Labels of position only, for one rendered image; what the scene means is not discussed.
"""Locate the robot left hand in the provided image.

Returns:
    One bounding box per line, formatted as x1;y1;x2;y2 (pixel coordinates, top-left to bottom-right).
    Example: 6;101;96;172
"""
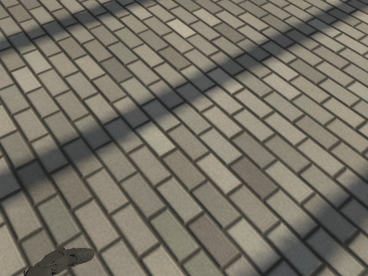
24;247;94;276

